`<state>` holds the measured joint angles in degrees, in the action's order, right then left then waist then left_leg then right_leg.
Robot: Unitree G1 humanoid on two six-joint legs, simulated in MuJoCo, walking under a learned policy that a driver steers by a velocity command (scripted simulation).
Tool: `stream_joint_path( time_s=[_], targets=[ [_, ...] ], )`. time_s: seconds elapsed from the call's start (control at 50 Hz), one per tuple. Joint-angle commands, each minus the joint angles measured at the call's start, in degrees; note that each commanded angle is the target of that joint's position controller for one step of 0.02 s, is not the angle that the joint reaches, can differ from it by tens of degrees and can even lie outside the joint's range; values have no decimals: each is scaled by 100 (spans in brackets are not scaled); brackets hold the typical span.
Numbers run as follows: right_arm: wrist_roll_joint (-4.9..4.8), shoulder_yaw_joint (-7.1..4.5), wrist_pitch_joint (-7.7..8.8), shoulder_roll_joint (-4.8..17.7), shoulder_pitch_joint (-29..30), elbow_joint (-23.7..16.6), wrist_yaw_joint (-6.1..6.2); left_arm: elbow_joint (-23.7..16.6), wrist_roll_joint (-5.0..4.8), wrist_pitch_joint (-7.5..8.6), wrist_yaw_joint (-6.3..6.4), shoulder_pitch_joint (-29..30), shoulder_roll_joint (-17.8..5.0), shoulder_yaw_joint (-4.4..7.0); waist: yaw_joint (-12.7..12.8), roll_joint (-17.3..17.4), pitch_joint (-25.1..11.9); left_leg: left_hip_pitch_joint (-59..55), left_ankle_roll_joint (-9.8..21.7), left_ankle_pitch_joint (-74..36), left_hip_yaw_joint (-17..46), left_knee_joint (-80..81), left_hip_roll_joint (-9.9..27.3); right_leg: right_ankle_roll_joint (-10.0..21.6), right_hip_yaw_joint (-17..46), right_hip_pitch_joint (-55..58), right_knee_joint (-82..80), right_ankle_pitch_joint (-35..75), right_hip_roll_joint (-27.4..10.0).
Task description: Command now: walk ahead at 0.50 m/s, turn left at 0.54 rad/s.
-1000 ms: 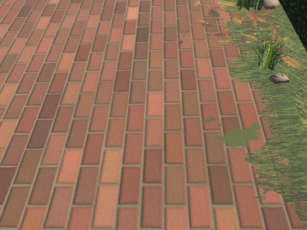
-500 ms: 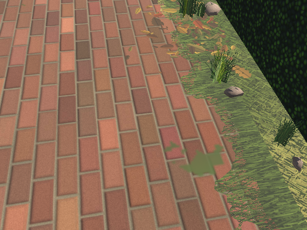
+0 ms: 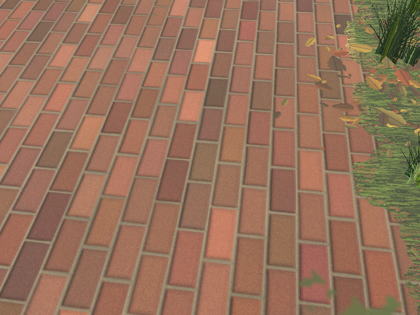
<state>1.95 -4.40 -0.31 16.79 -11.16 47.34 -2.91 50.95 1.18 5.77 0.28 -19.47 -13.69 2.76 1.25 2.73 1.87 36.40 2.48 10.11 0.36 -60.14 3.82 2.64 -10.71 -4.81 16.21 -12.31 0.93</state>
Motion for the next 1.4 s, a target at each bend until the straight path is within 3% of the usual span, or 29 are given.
stream_joint_path(
  time_s=[0.02, 0.12, 0.16, 0.2, 0.24, 0.26, 0.28, 0.3, 0.34, 0.38, 0.46, 0.54, 0.66, 0.74, 0.78, 0.8, 0.82, 0.84, 0.86, 0.9, 0.92, 0.96, 1.0, 1.14, 1.2, 1.22, 1.24, 1.28, 1.4],
  targets=[
    [-5, 83, 33, -51, 385, -461, -100, -240, 0, 94, 0, 64, -512, 92, -82, -669, 186, 368, -60, -674, -49, 721, 122, 556, 547, 83, -797, 1770, -1473],
    [27, 165, 59, -37, 1242, -809, -186, -45, -2, 27, 54, -302, -771, 153, 121, -667, 376, -97, 200, -740, -597, 2075, -28, 450, 24, 497, -655, 2297, -1614],
    [52, 146, 58, 30, 1278, -864, -167, 31, 8, -53, 88, -401, -864, 169, 83, -696, 322, -335, 398, -301, -787, 2337, -233, 381, -178, 863, -227, 3402, -1665],
    [65, 81, 65, 153, 848, -775, -100, 80, 17, -156, 120, -430, -1060, 210, -144, -840, -21, -1013, 654, 346, -993, 2461, -644, 330, -356, 1112, 792, 5157, -1682],
    [114, -104, 159, 454, -697, -301, 28, 14, 9, -267, 114, -352, -1154, 222, -826, -574, -904, -2969, 1005, 350, -793, 3076, -951, 167, -505, 414, 3101, 4646, -1560],
    [206, -263, 169, 1005, -1254, -197, 126, -208, -57, -245, 57, -601, -634, 81, -877, 284, -1572, -4837, 1461, 1267, 1232, 3299, 518, -48, -464, -1505, 4936, 1749, -1232],
    [32, -322, 135, 1396, -1156, -307, 167, -529, -84, -197, -33, -551, -476, 50, -648, 1020, -2025, -5625, 2119, 881, 4239, 4285, 1916, -282, 277, -3216, 6511, -1975, -91],
    [-55, -270, 80, 1137, -1144, -227, 238, -547, -50, -183, -33, 169, -816, 126, -840, -13, -1430, -5263, 1858, 203, 3366, 4431, 1732, -205, 1030, -3720, 6572, -1325, -407],
    [-61, -96, 200, 550, -577, -134, 282, -394, -147, -111, -50, 120, -599, 61, -355, -371, -419, -3761, 1364, -1306, 1783, 4513, 1278, -73, 1127, -3203, 5687, -624, -791],
    [-80, 17, 357, 249, -316, -61, 283, -137, 29, -311, -94, -305, -495, 50, -16, -213, -280, -2995, 991, -1706, 952, 4780, 903, -85, 1243, -2448, 5165, -451, -870],
    [-97, 24, 562, 339, -604, 176, 272, -100, -23, -491, -213, -60, -382, 98, 4, -94, -11, -2977, 665, -1951, 167, 5138, 674, -79, 1342, -2835, 4762, 159, -681],
    [-108, 78, 613, 228, -867, 325, 288, -306, -10, -457, -236, 742, -361, 88, -198, 25, 310, -3275, 454, -2181, -322, 5316, 589, -102, 1269, -3423, 3831, 999, -573],
    [-103, 175, 597, 174, -1394, 668, 434, -662, 54, -405, -316, 1721, -84, -85, -443, -5, 519, -3959, 329, -3584, -897, 5072, 726, 80, 507, -3235, 2176, 1355, -328],
    [-84, 172, 513, 421, -1362, 853, 561, -314, 131, -308, -202, 656, -218, -46, 48, 371, -72, -4261, 224, -6592, -976, 3392, 787, 437, 193, -1844, 1756, 580, 393],
    [-192, 185, 498, 481, -986, 767, 534, 88, 249, -157, -111, -589, -546, 85, 745, 196, -709, -3473, 191, -4831, -1055, 1360, 559, 773, 709, -61, 717, 2098, 91],
    [-273, 291, 539, 30, -1269, 532, 483, 189, 299, -151, -46, -982, -1220, 242, 609, -990, -1521, -1843, 37, -187, -1196, -794, -181, 1399, 2258, 1837, 1590, 5843, -1644],
    [-477, 282, 479, -47, -1970, 672, 459, 249, 1, -177, -52, -1076, -1287, 262, 325, -1176, -2685, -871, -54, 2716, -131, -2129, -820, 2372, 3848, 2888, 1584, 7919, -2718],
    [-340, 219, 410, 203, -1508, 686, 462, 97, -184, -230, -40, -575, -1122, 241, 320, -354, -2210, -882, -60, 2070, 434, -2000, -532, 2177, 3179, 1940, 1100, 6728, -2399],
    [-248, 232, 407, 128, -1121, 570, 441, 20, -183, -268, -10, 79, -782, 139, 140, -455, -1132, -634, -65, 1795, 319, -1598, -333, 1900, 2699, 988, 661, 5478, -2099],
    [-26, 199, 274, 84, -1008, 629, 421, 13, -163, -286, 29, 575, -270, -36, -214, -177, -230, -1076, -137, 1410, 218, -724, -97, 1341, 1986, -393, 84, 4491, -1549],
    [30, 219, 159, -70, -1234, 719, 404, 53, -124, -271, 38, 601, -246, -69, -335, -296, -240, -1550, -188, 1230, 132, -489, -127, 1241, 1712, -828, 3, 4528, -1403],
    [-28, 257, 43, -294, -1439, 815, 390, 117, -30, -201, 19, 624, -378, -67, -472, -426, -442, -1966, -278, 1034, 23, -50, -212, 1213, 1378, -1143, -10, 4743, -1224],
    [-61, 254, -10, -283, -1324, 838, 411, 171, 13, -174, -5, 675, -439, -82, -490, -618, -496, -1995, -319, 868, -21, 638, -186, 1102, 1227, -1151, -35, 4335, -1096],
    [-79, 264, -100, -199, -594, 890, 529, 395, 34, -393, 47, 518, -446, -97, -129, -845, -203, -2237, -295, 749, -102, 2318, -155, 925, 1814, -1239, -287, 490, -1144],
    [-30, 315, 31, -212, -866, 1081, 575, 465, -29, -431, 98, 527, -314, -142, -276, -414, -61, -3069, -169, -216, 165, 3896, 74, 501, 1908, -1477, 81, 225, -987],
    [32, 303, 114, 6, -1009, 1116, 593, 469, -33, -419, 92, 386, -199, -160, -155, -62, -103, -3208, -65, -778, 742, 4143, 609, 305, 1731, -1470, 448, 234, -737],
    [-110, 284, 128, 140, -621, 1183, 567, 591, -129, -460, 70, -38, 50, -185, 267, 719, 18, -2452, 141, -699, 967, 4184, 718, 170, 1345, -945, 256, -92, -253],
    [-139, 371, 189, -238, -473, 1163, 492, 758, -85, -502, 112, 150, -226, -134, 77, 255, 97, -2082, -16, -180, 703, 4310, 424, 102, 1454, -308, 241, 340, -378],
    [-145, 369, 171, -268, -734, 1418, 544, 993, -83, -487, 146, 238, -97, -176, -63, -131, 69, -2633, 7, -520, 505, 4227, 254, 51, 1494, -442, 160, 596, -521]
  ],
)
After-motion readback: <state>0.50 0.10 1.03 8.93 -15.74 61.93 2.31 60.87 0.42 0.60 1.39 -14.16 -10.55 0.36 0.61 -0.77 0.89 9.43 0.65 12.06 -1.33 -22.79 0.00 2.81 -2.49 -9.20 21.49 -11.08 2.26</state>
